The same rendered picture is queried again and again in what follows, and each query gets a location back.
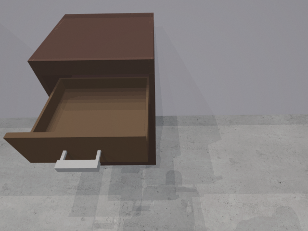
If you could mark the handle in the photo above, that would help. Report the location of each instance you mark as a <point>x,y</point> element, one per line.
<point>63,165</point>

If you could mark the cabinet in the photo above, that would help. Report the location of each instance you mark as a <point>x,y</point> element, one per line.
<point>100,45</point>

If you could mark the drawer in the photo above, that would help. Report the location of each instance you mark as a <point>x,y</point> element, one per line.
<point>86,114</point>

